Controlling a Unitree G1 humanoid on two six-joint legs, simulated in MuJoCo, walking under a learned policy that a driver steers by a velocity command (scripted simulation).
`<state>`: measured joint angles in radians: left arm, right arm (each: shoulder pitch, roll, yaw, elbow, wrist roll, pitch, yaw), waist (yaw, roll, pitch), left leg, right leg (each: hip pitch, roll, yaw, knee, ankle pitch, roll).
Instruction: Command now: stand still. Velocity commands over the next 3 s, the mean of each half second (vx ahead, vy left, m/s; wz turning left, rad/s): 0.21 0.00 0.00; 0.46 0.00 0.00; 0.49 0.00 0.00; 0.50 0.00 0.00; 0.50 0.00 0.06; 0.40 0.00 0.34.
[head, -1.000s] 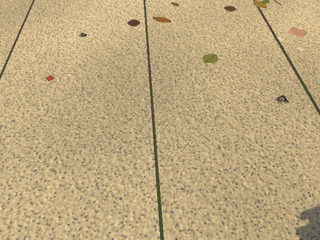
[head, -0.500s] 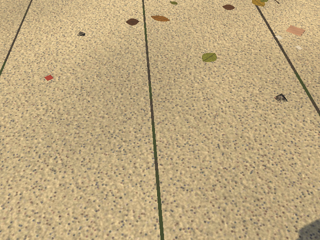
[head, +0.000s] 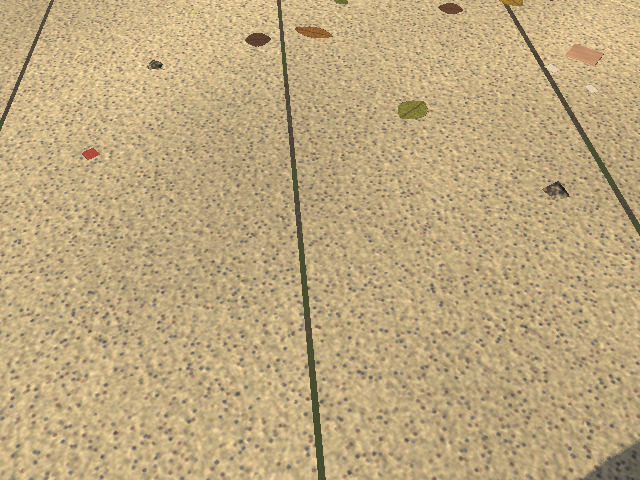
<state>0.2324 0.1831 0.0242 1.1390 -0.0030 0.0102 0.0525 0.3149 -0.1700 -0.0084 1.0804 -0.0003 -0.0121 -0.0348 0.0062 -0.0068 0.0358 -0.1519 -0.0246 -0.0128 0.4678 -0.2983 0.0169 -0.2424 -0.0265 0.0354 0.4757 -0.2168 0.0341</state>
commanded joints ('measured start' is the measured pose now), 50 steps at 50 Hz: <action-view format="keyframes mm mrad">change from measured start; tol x32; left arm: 1 51 90 12 -16 0 -5 3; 14 -7 57 8 -91 -29 -90 -39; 19 462 242 77 27 -25 -108 -48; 50 182 98 37 -189 -22 -105 -32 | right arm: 1 76 -88 -13 -9 0 -4 -2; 37 -466 -113 -27 -300 34 -97 81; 43 155 -364 -122 -146 7 -89 67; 50 -150 -131 -48 -154 -4 -115 81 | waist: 1 -1 8 26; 37 52 -76 130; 43 -128 225 -440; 50 28 71 -53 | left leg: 1 -101 33 -27 -107 134 13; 10 -141 166 -241 -242 -554 138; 15 -124 298 -354 -272 -359 189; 22 -724 90 -84 807 -58 80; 38 -467 63 56 75 296 64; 41 -43 -25 105 79 239 128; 43 627 403 -611 -26 -83 366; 50 -86 236 -200 -327 207 226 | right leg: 1 58 1 -8 -53 118 -28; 14 -273 -27 -39 308 -274 -112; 17 147 57 -118 1 -61 -104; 21 344 -379 650 -332 -372 -316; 36 247 -203 28 -388 295 -205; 41 309 -182 -45 63 910 -138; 44 -415 72 118 920 -312 -69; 50 -287 -130 44 733 -54 -95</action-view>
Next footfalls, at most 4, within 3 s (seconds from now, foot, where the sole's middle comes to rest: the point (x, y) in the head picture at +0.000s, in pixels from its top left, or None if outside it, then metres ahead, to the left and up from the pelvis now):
0.84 left None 0.46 0.10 -0.78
1.38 right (395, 365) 0.77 -0.14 -0.78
1.94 left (296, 260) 1.09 0.10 -0.78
2.48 right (379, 180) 1.40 -0.14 -0.78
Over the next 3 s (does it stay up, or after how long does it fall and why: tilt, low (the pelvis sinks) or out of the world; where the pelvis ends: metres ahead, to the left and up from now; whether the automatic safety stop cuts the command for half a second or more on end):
stays up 1.47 0.01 -0.02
